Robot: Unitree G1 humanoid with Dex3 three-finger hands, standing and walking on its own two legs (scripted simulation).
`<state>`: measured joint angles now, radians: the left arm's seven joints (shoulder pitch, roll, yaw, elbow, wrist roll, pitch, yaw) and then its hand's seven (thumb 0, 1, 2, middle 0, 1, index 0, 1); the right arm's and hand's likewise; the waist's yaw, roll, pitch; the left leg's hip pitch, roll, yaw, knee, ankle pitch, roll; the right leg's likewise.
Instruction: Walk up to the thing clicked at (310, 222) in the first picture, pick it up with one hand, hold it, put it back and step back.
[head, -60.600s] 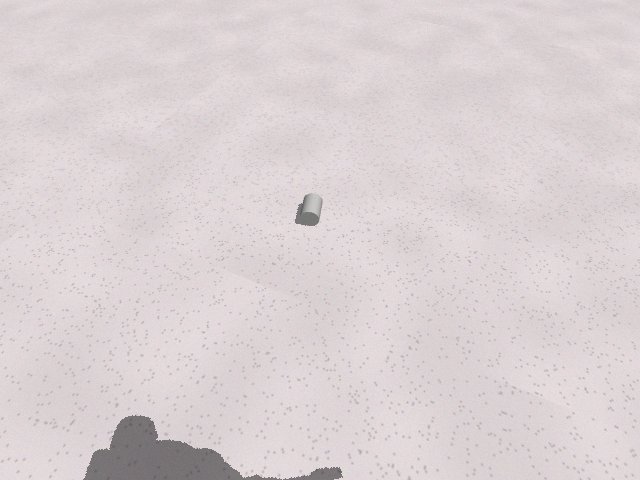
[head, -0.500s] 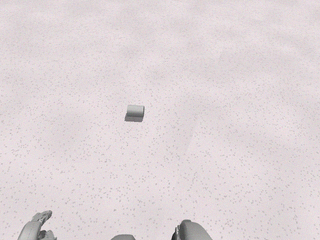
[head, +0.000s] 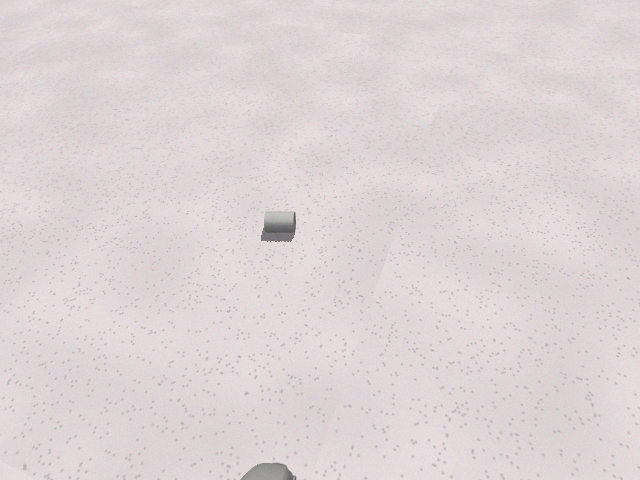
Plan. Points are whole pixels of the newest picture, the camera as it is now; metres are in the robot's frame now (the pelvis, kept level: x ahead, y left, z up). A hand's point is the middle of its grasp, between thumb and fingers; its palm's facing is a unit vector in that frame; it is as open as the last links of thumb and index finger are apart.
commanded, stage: step back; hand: left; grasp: from above
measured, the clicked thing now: (280, 221) +1.15 +0.22 -0.72
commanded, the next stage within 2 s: stand in 0.98 s
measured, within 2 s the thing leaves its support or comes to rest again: neither
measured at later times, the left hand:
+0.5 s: hand out of the picture +0.02 +0.27 -0.14, palm faces +0.08 -0.93 -0.37, open 7.4 cm
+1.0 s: hand out of the picture +0.11 +0.29 -0.14, palm faces +0.05 -0.93 -0.36, open 7.4 cm
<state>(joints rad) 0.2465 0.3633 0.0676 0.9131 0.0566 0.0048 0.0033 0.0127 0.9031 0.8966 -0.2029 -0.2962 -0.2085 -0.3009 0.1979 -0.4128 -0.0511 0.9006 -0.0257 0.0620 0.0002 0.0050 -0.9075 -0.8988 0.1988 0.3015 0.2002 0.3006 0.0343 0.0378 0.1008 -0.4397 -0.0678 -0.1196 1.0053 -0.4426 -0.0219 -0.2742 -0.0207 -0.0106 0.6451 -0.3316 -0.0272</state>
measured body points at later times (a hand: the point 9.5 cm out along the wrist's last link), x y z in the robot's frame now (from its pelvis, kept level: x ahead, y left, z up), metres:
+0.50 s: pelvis -0.01 +0.01 +0.01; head +0.00 +0.00 +0.46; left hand +0.02 +0.32 -0.11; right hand +0.08 -0.30 -0.12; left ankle +0.01 +0.14 -0.70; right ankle +0.00 -0.10 -0.73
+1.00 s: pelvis +0.03 +0.03 +0.01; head +0.05 +0.03 +0.46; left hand +0.11 +0.34 -0.11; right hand +0.18 -0.25 -0.11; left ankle +0.05 +0.16 -0.73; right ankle +0.00 -0.10 -0.73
